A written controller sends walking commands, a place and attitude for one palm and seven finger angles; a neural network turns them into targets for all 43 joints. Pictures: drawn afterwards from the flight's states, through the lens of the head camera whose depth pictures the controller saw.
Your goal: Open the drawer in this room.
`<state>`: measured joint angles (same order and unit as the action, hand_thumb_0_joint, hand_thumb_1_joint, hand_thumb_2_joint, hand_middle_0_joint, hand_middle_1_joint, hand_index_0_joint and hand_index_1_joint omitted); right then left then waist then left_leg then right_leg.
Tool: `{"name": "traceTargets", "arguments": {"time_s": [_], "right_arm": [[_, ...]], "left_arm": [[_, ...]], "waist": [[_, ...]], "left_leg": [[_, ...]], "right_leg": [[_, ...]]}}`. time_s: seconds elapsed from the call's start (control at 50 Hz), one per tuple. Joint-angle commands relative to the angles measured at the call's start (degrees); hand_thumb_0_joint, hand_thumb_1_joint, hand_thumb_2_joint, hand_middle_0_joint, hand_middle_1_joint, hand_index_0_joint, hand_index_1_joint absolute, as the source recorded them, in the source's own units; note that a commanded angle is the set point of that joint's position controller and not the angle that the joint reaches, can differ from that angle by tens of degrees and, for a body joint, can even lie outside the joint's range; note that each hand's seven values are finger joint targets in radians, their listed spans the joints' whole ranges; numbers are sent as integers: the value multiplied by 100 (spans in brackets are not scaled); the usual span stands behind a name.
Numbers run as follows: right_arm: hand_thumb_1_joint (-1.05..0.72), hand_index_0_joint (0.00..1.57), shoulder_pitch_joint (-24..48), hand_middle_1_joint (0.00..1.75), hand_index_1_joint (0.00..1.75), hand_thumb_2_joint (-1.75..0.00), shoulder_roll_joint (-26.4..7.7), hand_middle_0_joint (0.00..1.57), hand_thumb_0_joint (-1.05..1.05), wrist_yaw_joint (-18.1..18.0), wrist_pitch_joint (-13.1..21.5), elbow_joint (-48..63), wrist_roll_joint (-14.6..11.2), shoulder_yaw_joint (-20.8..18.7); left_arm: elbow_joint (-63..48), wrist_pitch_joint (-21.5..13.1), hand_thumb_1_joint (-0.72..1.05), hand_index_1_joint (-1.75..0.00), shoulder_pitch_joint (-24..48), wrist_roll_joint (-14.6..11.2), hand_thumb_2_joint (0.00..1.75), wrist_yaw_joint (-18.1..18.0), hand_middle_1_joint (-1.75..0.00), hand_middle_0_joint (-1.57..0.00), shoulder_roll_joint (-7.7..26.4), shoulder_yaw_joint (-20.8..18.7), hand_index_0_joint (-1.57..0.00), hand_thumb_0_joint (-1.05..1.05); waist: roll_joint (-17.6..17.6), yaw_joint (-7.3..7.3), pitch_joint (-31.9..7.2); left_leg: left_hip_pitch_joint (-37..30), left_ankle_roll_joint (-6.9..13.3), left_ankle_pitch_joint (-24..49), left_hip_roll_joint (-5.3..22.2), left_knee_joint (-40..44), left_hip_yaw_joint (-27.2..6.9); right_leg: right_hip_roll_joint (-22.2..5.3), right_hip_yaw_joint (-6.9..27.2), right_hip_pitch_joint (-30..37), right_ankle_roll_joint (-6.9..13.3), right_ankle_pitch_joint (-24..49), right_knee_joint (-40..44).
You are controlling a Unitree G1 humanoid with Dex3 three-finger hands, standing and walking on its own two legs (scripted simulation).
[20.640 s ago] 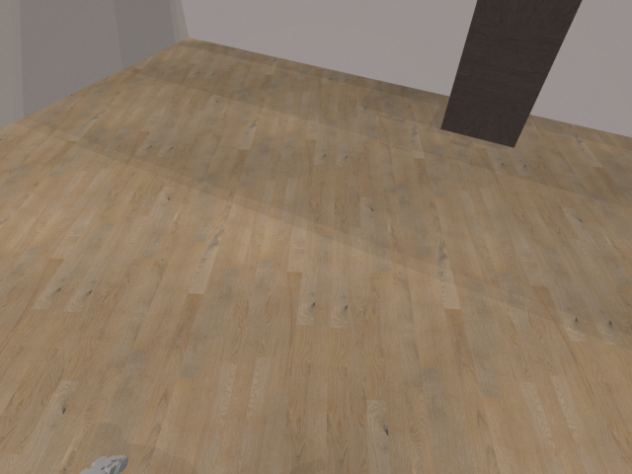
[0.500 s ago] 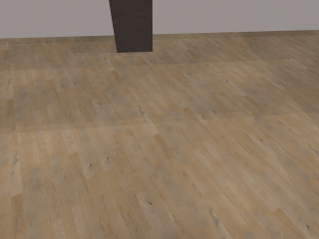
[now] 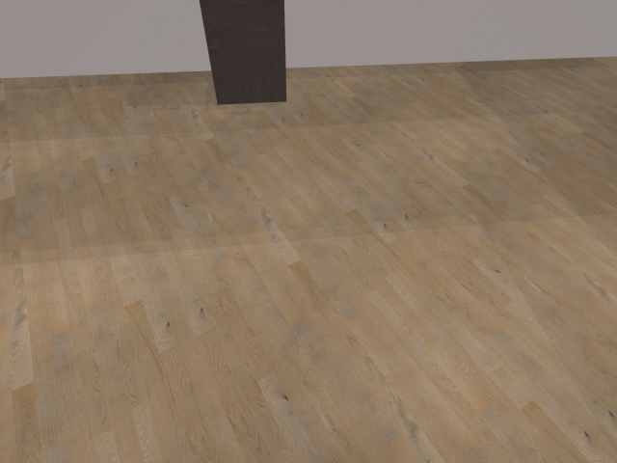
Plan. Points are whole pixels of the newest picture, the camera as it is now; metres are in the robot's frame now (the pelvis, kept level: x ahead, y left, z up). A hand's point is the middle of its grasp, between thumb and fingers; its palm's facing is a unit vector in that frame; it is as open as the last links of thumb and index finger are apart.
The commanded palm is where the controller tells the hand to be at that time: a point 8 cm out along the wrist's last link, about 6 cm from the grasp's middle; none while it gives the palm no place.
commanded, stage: stand and wait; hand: left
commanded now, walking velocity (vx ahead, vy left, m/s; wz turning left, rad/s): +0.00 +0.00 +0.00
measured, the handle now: out of the picture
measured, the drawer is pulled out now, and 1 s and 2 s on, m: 0.00 0.00 0.00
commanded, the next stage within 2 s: turn or walk to find it in 0.08 s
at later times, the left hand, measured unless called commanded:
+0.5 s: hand out of the picture +0.02 +0.18 -0.19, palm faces +0.09 -0.98 -0.16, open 7.4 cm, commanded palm none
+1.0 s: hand out of the picture +0.03 +0.16 -0.17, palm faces +0.29 -0.92 -0.26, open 7.4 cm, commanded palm none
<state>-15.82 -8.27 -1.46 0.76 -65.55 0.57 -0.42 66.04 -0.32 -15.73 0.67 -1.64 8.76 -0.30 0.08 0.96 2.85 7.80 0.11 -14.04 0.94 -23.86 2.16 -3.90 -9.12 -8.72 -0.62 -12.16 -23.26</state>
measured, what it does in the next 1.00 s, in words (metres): lifts its left foot, turning left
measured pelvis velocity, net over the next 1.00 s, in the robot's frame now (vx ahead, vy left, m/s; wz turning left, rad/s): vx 0.05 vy -0.03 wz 0.29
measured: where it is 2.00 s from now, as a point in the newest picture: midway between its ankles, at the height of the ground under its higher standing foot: outside the picture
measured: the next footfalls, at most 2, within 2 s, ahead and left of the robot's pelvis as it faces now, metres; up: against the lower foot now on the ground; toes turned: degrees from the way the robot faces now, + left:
left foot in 1.18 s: +0.05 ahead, +0.12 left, +0.00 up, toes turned +29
right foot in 1.70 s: +0.14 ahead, -0.09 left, +0.00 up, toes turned +31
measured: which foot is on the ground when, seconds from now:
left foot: down 0.00-0.78, up 0.80-1.00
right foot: down 0.00-1.00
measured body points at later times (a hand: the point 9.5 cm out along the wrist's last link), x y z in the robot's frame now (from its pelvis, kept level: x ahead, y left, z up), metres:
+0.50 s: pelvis +0.05 +0.02 -0.01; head +0.07 +0.03 +0.44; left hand +0.02 +0.23 -0.18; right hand +0.04 -0.20 -0.17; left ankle -0.01 +0.12 -0.74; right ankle +0.01 -0.12 -0.74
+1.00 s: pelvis +0.05 -0.03 -0.01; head +0.09 -0.04 +0.44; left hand +0.01 +0.21 -0.15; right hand +0.20 -0.26 -0.16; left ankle +0.00 +0.11 -0.67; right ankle +0.03 -0.13 -0.74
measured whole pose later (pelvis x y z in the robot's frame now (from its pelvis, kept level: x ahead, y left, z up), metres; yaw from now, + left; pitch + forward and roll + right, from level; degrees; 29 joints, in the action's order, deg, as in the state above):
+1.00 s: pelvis +0.05 -0.03 -0.01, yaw +17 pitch -1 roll +2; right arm -8.1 -15.4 0.0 -3.5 -58.0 1.0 -4.8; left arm 57.1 0.2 -13.7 1.8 -1.6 9.5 -1.0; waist -0.8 0.2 5.1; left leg 27.7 -2.6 -25.0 1.8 -62.2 2.0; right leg -7.3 -12.9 -8.3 0.2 -21.7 -31.4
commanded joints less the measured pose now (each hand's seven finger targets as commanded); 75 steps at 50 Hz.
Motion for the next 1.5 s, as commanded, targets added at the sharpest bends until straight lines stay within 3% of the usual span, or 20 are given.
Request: {"name": "traceTargets", "arguments": {"time_s": [0.0, 0.08, 0.18, 0.24, 0.32, 0.42, 0.62, 0.7, 0.72, 0.76, 0.78, 0.88, 1.06, 1.12, 1.14, 1.16, 1.18, 1.2, 1.3, 1.48], "right_arm": [[-90, 20, -203, 30, 30, -90, -774, 20, 0, -63, 114, 198, -33, -147], [-90, 20, -188, 30, 30, -90, -712, 20, 0, -49, 99, 188, -14, -122], [-90, 20, -310, 30, 30, -90, -484, 20, 0, 17, -101, 329, 91, -128], [-90, 20, -489, 30, 30, -90, -337, 20, 0, 7, -61, 312, 77, -77], [-90, 20, -547, 30, 30, -90, -535, 20, 0, -37, 83, 180, 14, -44], [-90, 20, -671, 30, 30, -90, -617, 20, 0, -143, 113, 116, -34, -94], [-90, 20, -675, 30, 30, -90, -1030, 20, 0, -172, 7, 319, 25, -381], [-90, 20, -216, 30, 30, -90, -1036, 20, 0, -127, -43, 534, 23, -419], [-90, 20, -40, 30, 30, -90, -926, 20, 0, -93, -47, 637, -7, -407], [-90, 20, 319, 30, 30, -90, -565, 20, 0, -45, -110, 984, -14, -391], [-90, 20, 486, 30, 30, -90, -654, 20, 0, -57, -178, 987, 26, -402], [-90, 20, 570, 30, 30, -90, -637, 20, 0, 136, -310, 976, 18, -409], [-90, 20, 1337, 30, 30, -90, -751, 20, 0, 237, -275, 1474, -1, -321], [-90, 20, 917, 30, 30, -90, -912, 20, 0, 226, -192, 1472, 26, -333], [-90, 20, 479, 30, 30, -90, -1138, 20, 0, 231, -145, 1395, 35, -406], [-90, 20, 77, 30, 30, -90, -1766, 20, 0, 202, -68, 1377, 76, -546], [-90, 20, -237, 30, 30, -90, -2175, 20, 0, 153, -98, 1285, -11, -632], [-90, 20, -154, 30, 30, -90, -2050, 20, 0, 125, -144, 1225, -30, -603], [-90, 20, 635, 30, 30, -90, -1450, 20, 0, 33, -72, 1428, 27, -427], [-90, 20, 302, 30, 30, -90, -1343, 20, 0, 89, -84, 1356, 55, -500]], "left_arm": [[-197, -98, 90, -30, -228, -13, 90, -14, -30, -20, 763, -142, -20, 0], [-173, -103, 90, -30, -240, -17, 90, -7, -30, -20, 717, -137, -20, 0], [-216, 61, 90, -30, -408, 67, 90, 29, -30, -20, 838, -266, -20, 0], [-269, 35, 90, -30, -285, 23, 90, 3, -30, -20, 779, -239, -20, 0], [-223, -14, 90, -30, -321, -23, 90, 7, -30, -20, 466, -114, -20, 0], [-143, -31, 90, -30, -545, -67, 90, -69, -30, -20, 533, -136, -20, 0], [-766, 76, 90, -30, 106, -44, 90, -71, -30, -20, 410, -307, -20, 0], [-815, 38, 90, -30, -61, -53, 90, -57, -30, -20, 522, -332, -20, 0], [-736, 7, 90, -30, -305, -30, 90, -74, -30, -20, 718, -373, -20, 0], [-702, -47, 90, -30, -829, 30, 90, -102, -30, -20, 1398, -483, -20, 0], [-713, -62, 90, -30, -703, 21, 90, -94, -30, -20, 1307, -460, -20, 0], [-1100, -25, 90, -30, -65, 86, 90, -59, -30, -20, 1110, -321, -20, 0], [-1210, 15, 90, -30, -235, 142, 90, -17, -30, -20, 1436, -433, -20, 0], [-1225, 34, 90, -30, -171, 90, 90, 7, -30, -20, 1534, -465, -20, 0], [-1266, 45, 90, -30, -92, 39, 90, 23, -30, -20, 1519, -470, -20, 0], [-1416, 58, 90, -30, -257, -23, 90, 52, -30, -20, 1225, -442, -20, 0], [-1606, 82, 90, -30, -40, -24, 90, 38, -30, -20, 956, -308, -20, 0], [-1594, 156, 90, -30, 73, 3, 90, -9, -30, -20, 1069, -330, -20, 0], [-1322, 195, 90, -30, 160, 29, 90, 102, -30, -20, 998, -413, -20, 0], [-1552, 241, 90, -30, 517, 31, 90, 71, -30, -20, 896, -413, -20, 0]], "waist": [[-61, -23, 190], [-2, -30, 92], [512, 36, 602], [545, -70, 594], [-644, -28, 392], [-524, -39, -296], [-787, -175, -252], [-769, 63, -343], [-348, 194, -451], [1457, 409, -406], [1368, 361, -146], [908, 17, 82], [1150, 171, 84], [827, -60, -394], [312, -307, -725], [-1300, -456, -1186], [-1995, -559, -1318], [-1323, -503, -1179], [-808, -119, -552], [-756, -187, -241]], "left_leg": [[414, 117, 655, 536, 588, -502], [409, 96, 498, 490, 559, -490], [1432, 84, -1517, 131, -59, -181], [1048, 59, -434, 190, -435, -40], [701, 185, 1047, 657, 353, -814], [145, 161, 3885, 629, -292, -656], [-453, 1011, 4828, 1311, -264, -2282], [234, 723, 3859, 910, -537, -2011], [1075, 391, 2901, 569, -919, -1528], [2363, -123, -1988, -306, -2903, -332], [2415, -128, -2210, -4, -3578, -567], [2326, -271, -1261, 88, -4127, -122], [1775, -238, -912, 176, -2422, 366], [844, -128, -101, 35, -1016, 570], [-59, -25, 829, 137, -340, 302], [-1197, 580, 2769, 1420, -35, -1505], [-1303, 1247, 4835, 2342, 103, -2515], [-1080, 1381, 4172, 2365, 72, -2008], [-136, 863, 2600, 1290, 355, -1271], [360, 971, 1068, 1198, 801, -1755]], "right_leg": [[-457, 576, 112, 92, 312, 506], [-492, 568, 186, 74, 80, 566], [-820, 893, -270, 161, -2715, 925], [-1018, 923, -490, 299, -1991, 974], [-371, 192, -200, -31, 27, -34], [-473, 50, 463, -20, 1604, -467], [-11, 289, -1116, -174, -1320, -1582], [-23, 441, -287, -152, -384, -517], [-405, 635, 690, -56, 895, -184], [-2427, 2036, 1197, 900, 3644, 111], [-2434, 1932, 765, 1096, 3985, 125], [-1629, 547, 298, 730, 3422, 33], [-1675, 116, 176, 704, 2777, -120], [-1561, -131, 267, 422, 2784, -901], [-1413, -266, -163, 197, 2353, -1737], [-691, -418, -1431, -226, -9, -3053], [-206, 93, -2133, -379, -2867, -3984], [-331, 557, -2157, -286, -2803, -4243], [-248, 773, -2212, -379, -1160, -4444], [-147, 821, -2043, -457, -957, -3464]]}}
